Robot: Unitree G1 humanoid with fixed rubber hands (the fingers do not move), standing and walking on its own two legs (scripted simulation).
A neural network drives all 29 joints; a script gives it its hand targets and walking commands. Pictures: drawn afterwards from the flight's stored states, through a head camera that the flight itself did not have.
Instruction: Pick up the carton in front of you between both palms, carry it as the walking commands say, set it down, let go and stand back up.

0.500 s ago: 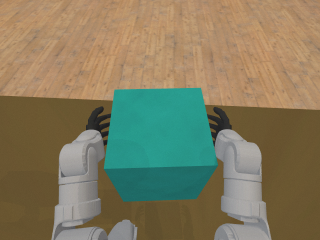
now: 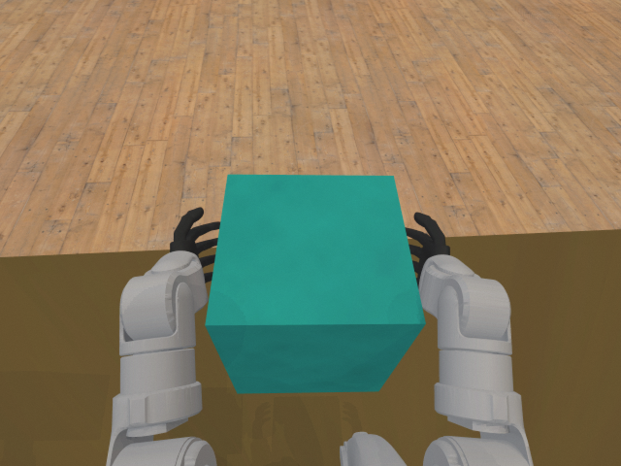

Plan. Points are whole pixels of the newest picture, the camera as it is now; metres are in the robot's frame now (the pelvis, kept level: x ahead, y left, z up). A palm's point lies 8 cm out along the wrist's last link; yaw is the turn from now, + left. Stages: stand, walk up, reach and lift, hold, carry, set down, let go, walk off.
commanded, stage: carry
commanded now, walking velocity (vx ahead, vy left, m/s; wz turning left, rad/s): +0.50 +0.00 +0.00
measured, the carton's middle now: (309, 292) +0.34 -0.02 +0.02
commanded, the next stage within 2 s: none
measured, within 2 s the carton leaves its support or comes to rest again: neither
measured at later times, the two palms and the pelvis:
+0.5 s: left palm (209, 153) +0.62 +0.14 +0.03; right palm (370, 144) +0.65 -0.16 +0.03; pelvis +0.31 -0.04 -0.06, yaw +2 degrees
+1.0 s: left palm (217, 80) +0.95 +0.16 -0.02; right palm (340, 85) +0.94 -0.14 -0.02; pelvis +0.62 +0.02 -0.12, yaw +0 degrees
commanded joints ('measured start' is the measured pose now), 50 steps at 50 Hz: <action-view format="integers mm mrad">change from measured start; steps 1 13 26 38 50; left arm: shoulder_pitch -551 -462 -705 -542 -629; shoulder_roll -848 -657 -914 -787 -852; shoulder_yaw -654 -608 -738 -718 -619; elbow -65 -88 -110 -83 -60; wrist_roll -198 -168 -365 -333 -232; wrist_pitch -42 3 -44 -46 -10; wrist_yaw -83 -64 -135 -117 -82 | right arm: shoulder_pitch -688 -573 -634 -544 -786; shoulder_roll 914 767 901 750 909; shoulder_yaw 719 684 629 637 698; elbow -132 -96 -65 -126 -161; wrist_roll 322 283 181 158 325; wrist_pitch -41 -7 -31 -24 -12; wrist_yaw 129 104 89 80 117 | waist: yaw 2 -4 84 168 35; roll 89 87 -81 -101 45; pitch -415 -331 -394 -328 -371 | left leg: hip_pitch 426 401 -366 -188 240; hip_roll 273 161 127 22 314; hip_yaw -308 -152 -110 12 -429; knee -132 177 524 -149 -221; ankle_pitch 651 629 -159 376 193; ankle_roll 29 -40 -118 -48 73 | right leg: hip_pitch -106 266 605 762 2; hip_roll -8 93 -192 -51 -5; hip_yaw -31 -130 272 64 5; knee -103 -735 -692 -458 55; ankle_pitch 150 621 635 783 -31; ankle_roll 4 -82 -185 -116 -1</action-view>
